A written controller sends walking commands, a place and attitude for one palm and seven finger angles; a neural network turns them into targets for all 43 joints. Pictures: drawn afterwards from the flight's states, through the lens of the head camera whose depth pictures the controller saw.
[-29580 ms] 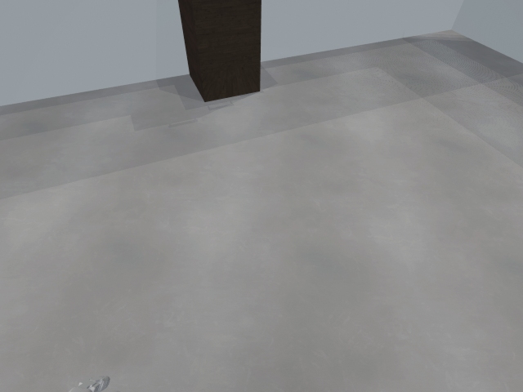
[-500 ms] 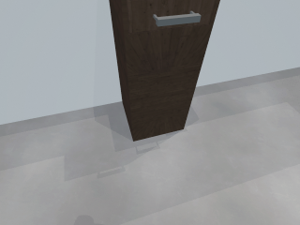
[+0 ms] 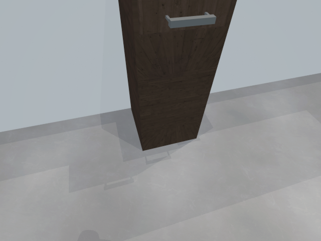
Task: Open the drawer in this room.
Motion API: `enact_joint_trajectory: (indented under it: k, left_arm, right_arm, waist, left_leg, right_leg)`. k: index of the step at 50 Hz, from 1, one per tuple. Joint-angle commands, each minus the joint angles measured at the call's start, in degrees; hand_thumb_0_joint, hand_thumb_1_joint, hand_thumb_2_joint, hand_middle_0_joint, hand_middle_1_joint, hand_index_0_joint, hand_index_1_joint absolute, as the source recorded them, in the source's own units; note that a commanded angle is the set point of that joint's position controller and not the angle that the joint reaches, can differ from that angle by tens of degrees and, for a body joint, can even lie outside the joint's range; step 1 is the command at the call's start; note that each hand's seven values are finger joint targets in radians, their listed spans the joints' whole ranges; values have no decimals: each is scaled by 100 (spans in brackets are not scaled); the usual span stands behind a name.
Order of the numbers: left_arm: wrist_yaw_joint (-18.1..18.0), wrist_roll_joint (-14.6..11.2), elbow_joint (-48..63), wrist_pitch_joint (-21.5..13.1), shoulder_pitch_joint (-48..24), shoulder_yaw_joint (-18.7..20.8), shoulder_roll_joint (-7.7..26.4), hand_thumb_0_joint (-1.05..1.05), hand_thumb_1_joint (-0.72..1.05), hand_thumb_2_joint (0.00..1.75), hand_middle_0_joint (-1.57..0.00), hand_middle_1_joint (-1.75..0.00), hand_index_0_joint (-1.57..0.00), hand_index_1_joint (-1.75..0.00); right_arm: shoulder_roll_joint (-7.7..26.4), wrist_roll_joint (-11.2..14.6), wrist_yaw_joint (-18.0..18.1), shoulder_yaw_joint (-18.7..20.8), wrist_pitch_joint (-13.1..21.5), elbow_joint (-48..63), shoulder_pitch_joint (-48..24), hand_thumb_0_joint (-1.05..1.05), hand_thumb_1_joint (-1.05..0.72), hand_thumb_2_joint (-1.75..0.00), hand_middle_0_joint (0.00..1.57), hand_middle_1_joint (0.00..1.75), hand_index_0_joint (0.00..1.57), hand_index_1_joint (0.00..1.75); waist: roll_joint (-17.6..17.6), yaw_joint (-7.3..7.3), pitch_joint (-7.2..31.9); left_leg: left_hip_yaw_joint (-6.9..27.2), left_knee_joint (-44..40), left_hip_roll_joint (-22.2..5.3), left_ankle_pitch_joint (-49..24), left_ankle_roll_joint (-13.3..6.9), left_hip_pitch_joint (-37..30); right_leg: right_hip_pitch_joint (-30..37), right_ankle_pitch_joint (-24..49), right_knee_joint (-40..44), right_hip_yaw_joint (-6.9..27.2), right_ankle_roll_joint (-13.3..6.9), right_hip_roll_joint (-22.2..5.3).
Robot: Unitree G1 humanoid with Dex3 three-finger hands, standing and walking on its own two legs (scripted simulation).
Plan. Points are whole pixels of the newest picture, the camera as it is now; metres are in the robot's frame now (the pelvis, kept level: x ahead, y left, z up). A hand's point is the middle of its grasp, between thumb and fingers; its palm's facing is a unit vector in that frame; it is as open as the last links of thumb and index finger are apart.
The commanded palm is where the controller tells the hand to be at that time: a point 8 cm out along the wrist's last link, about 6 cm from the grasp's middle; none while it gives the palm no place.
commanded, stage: walk to a spot facing it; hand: left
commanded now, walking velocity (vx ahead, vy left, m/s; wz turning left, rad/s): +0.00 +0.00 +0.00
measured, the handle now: (189, 18) +0.87 -0.06 +0.16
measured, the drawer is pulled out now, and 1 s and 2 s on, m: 0.00 0.00 0.00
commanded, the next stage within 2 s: none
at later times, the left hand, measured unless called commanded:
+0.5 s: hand out of the picture +0.05 +0.16 -0.19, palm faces -0.10 -0.96 -0.28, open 7.4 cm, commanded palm none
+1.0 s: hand out of the picture +0.11 +0.18 -0.18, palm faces -0.34 -0.91 -0.25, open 7.4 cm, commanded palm none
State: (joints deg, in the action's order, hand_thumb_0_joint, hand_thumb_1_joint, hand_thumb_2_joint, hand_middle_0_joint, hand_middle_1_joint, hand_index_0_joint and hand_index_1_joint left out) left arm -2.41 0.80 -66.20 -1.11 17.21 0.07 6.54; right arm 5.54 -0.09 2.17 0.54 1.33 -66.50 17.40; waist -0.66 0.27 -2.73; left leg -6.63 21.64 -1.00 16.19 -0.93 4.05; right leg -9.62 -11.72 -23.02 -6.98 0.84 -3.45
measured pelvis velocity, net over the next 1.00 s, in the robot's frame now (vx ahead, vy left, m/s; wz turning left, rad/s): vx -0.01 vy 0.00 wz -0.46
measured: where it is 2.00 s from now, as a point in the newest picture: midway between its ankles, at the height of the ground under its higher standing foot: outside the picture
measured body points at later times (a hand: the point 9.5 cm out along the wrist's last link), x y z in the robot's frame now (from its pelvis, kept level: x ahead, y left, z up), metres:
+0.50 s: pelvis -0.01 -0.04 -0.03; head +0.02 -0.07 +0.42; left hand +0.06 +0.21 -0.16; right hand -0.03 -0.27 -0.20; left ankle -0.05 +0.10 -0.73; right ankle +0.00 -0.12 -0.75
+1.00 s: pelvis -0.01 +0.00 -0.01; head +0.04 -0.01 +0.44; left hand +0.13 +0.22 -0.16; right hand +0.03 -0.30 -0.13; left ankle +0.04 +0.12 -0.72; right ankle +0.00 -0.12 -0.74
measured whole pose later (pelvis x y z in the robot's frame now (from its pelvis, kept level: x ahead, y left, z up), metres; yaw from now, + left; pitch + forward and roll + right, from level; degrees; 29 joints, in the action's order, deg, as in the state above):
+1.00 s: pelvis -0.01 +0.00 -0.01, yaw -26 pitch +1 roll +0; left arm -0.2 1.7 -53.4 2.0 14.3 4.5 13.3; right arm 13.4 0.1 1.3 3.1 -2.3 -51.4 1.8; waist -1.5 3.9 -5.4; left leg 1.7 42.9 -0.3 24.8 3.3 20.1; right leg -19.2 -9.5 -28.1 9.2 -1.6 5.9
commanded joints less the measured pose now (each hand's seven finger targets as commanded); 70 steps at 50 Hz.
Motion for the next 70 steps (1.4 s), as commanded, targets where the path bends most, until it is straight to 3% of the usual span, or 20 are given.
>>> enact_joint_trajectory:
  k: [1, 10, 12, 15, 17, 20, 22, 23, 24, 25, 27, 30, 36, 47, 51, 53, 54, 56, 59, 70]
  left_arm:
    - [-14, -23, 110, -34, 435, 71, 532, 0, 90, 90, -20, -30, -20, -30]
    - [74, 10, 342, 190, 109, 284, 656, 0, 90, 90, -20, -30, -20, -30]
    - [118, 34, 503, 245, 2, 360, 642, 0, 90, 90, -20, -30, -20, -30]
    - [178, 75, 807, 356, -231, 448, 555, 0, 90, 90, -20, -30, -20, -30]
    - [196, 82, 957, 364, -358, 489, 564, 0, 90, 90, -20, -30, -20, -30]
    - [250, 65, 1022, 291, -141, 503, 505, 0, 90, 90, -20, -30, -20, -30]
    - [259, 69, 876, 203, 481, 553, 753, 0, 90, 90, -20, -30, -20, -30]
    - [184, 123, 842, 110, 740, 643, 1406, 0, 90, 90, -20, -30, -20, -30]
    - [121, 12, 813, 131, 849, 665, 1674, 0, 90, 90, -20, -30, -20, -30]
    - [83, -27, 896, 147, 676, 661, 1627, 0, 90, 90, -20, -30, -20, -30]
    - [52, -6, 1135, 185, 58, 686, 1516, 0, 90, 90, -20, -30, -20, -30]
    - [104, -6, 1304, 130, -164, 657, 1505, 0, 90, 90, -20, -30, -20, -30]
    - [152, 7, 1387, 129, 24, 677, 1621, 0, 90, 90, -20, -30, -20, -30]
    - [154, 72, 1618, 225, -42, 718, 1851, 0, 90, 90, -20, -30, -20, -30]
    - [170, -2, 1757, 290, -570, 681, 1763, 0, 90, 90, -20, -30, -20, -30]
    - [271, -26, 1947, 317, -589, 580, 1286, 0, 90, 90, -20, -30, -20, -30]
    - [282, 50, 1926, 344, -595, 632, 1479, 0, 90, 90, -20, -30, -20, -30]
    - [333, 102, 1662, 417, -350, 731, 1595, 0, 90, 90, -20, -30, -20, -30]
    - [410, 78, 1571, 418, -266, 680, 1390, 0, 90, 90, -20, -30, -20, -30]
    - [423, 14, 1789, 441, -1178, 510, 1053, 0, 90, 90, -20, -30, -20, -30]
  right_arm:
    - [569, -17, 44, 93, 76, 111, 481, 0, -90, -90, 20, 30, 20, 30]
    - [765, -49, 128, 279, -90, 292, 311, 0, -90, -90, 20, 30, 20, 30]
    - [935, -64, 141, 371, -114, 444, 221, 0, -90, -90, 20, 30, 20, 30]
    - [1109, -105, 141, 467, -96, 592, 114, 0, -90, -90, 20, 30, 20, 30]
    - [1149, -133, 119, 497, -85, 693, 10, 0, -90, -90, 20, 30, 20, 30]
    - [1286, -166, 68, 552, -113, 848, -327, 0, -90, -90, 20, 30, 20, 30]
    - [1359, -108, 29, 574, -147, 974, -482, 0, -90, -90, 20, 30, 20, 30]
    - [1048, -46, -14, 521, -177, 1151, -392, 0, -90, -90, 20, 30, 20, 30]
    - [916, -28, -28, 470, -228, 1411, -777, 0, -90, -90, 20, 30, 20, 30]
    - [991, -8, -8, 487, -296, 1412, -762, 0, -90, -90, 20, 30, 20, 30]
    - [1017, -58, -50, 498, -338, 1397, -1008, 0, -90, -90, 20, 30, 20, 30]
    - [1115, -99, -95, 497, -334, 1401, -1017, 0, -90, -90, 20, 30, 20, 30]
    - [1233, -97, -84, 460, -344, 1580, -1241, 0, -90, -90, 20, 30, 20, 30]
    - [1273, 1, -43, 356, -215, 1998, -1604, 0, -90, -90, 20, 30, 20, 30]
    - [1408, 43, 18, 392, -96, 1762, -636, 0, -90, -90, 20, 30, 20, 30]
    - [2270, -75, 25, 558, -90, 1887, -573, 0, -90, -90, 20, 30, 20, 30]
    - [2184, -107, 8, 505, -153, 1984, -793, 0, -90, -90, 20, 30, 20, 30]
    - [1667, -103, 23, 360, -117, 2113, -1324, 0, -90, -90, 20, 30, 20, 30]
    - [1544, -114, 15, 348, -66, 2016, -977, 0, -90, -90, 20, 30, 20, 30]
    - [1572, -116, 7, 501, -21, 1492, 342, 0, -90, -90, 20, 30, 20, 30]
  waist:
    - [71, 21, -295]
    - [340, -29, -389]
    - [476, -30, -328]
    - [1123, -67, -355]
    - [980, -57, -363]
    - [884, 89, -146]
    - [99, 406, 213]
    - [-1714, 474, 369]
    - [-2113, 532, 186]
    - [-1419, 401, 191]
    - [-915, 298, -114]
    - [-329, 165, 175]
    - [-514, 241, 522]
    - [-787, 343, 662]
    - [-510, -155, 901]
    - [1807, -187, 464]
    - [1323, -101, 174]
    - [1207, 230, -101]
    - [839, 209, 65]
    - [1011, -271, 214]
  left_leg:
    - [570, -487, -628, -1049, -46, 485]
    - [447, -95, -1003, -881, -102, 368]
    - [664, -199, -1315, -742, -275, 341]
    - [994, -480, -2061, -1376, -882, 259]
    - [865, -312, -2228, -1956, -1035, 222]
    - [216, 341, -1989, -2496, -708, 242]
    - [-299, 1660, -1594, -1995, -209, 572]
    - [-606, 3129, -861, 36, 216, 1728]
    - [-122, 4131, -233, 2067, 385, 2368]
    - [447, 4527, -380, 1992, 340, 2402]
    - [656, 4797, -509, 1318, 339, 2669]
    - [754, 4611, -453, 565, 433, 2671]
    - [863, 4231, -314, 358, 556, 2818]
    - [879, 2224, 31, 1021, 425, 1886]
    - [948, 101, -102, -79, 267, -107]
    - [3215, -975, -2470, -112, -478, -357]
    - [3022, -882, -2641, -308, -770, 360]
    - [2158, -890, -1927, -349, -502, 1011]
    - [1151, -582, -1405, -1184, -367, 468]
    - [524, -122, -1932, -3099, -756, -611]
  right_leg:
    - [137, 860, 350, 496, -137, -466]
    - [-727, 965, -440, 662, -165, -267]
    - [-1048, 620, -1021, 597, -133, -94]
    - [-1783, -1454, -2728, 429, -43, 50]
    - [-1935, -1771, -3053, 518, -55, -54]
    - [-1269, -1325, -2105, 257, -55, -5]
    - [-200, 387, -583, 310, -72, -7]
    - [564, 2221, 252, 2182, -482, -1140]
    - [383, 3793, 387, 3215, -1124, -1841]
    - [203, 2896, 441, 2998, -1425, -1864]
    - [-247, 1177, 577, 2971, -1274, -1455]
    - [-51, 1180, 514, 2616, -998, -1076]
    - [409, 1277, 388, 2616, -765, -788]
    - [189, 1839, 175, 3488, -1145, -680]
    - [-1010, 1069, -457, 3139, -514, -132]
    - [-2725, -2167, -2608, 1469, 75, 899]
    - [-2549, -2101, -3506, 1393, 154, 607]
    - [-2318, -1481, -4275, 1323, 248, 482]
    - [-2479, -906, -4834, 1018, 339, 379]
    - [-2460, -1294, -3506, 538, 401, -37]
